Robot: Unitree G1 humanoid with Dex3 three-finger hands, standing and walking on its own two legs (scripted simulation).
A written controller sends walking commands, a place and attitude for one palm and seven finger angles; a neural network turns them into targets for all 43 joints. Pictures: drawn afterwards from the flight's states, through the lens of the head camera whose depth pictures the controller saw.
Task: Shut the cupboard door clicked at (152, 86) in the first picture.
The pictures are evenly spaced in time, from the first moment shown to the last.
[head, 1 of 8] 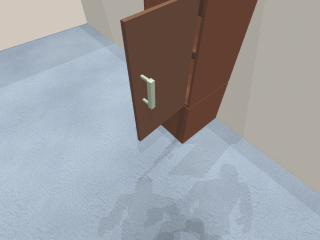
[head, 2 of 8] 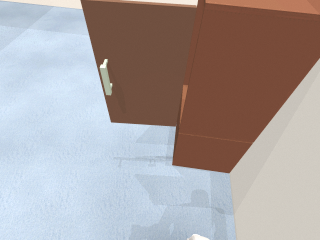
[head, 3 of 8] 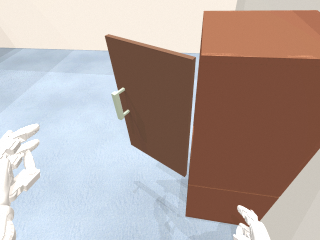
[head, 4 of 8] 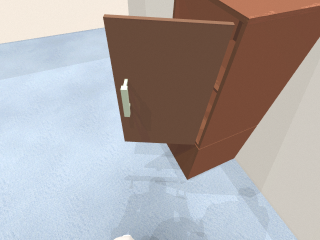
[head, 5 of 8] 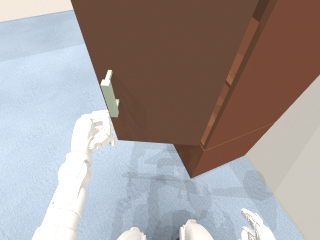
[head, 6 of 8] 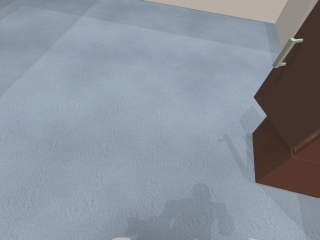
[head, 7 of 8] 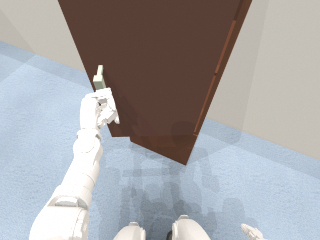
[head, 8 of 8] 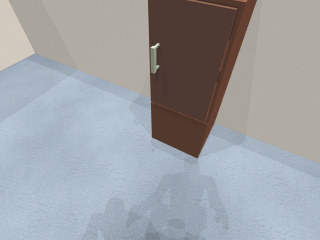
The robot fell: no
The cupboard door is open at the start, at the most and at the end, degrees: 95 95 0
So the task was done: yes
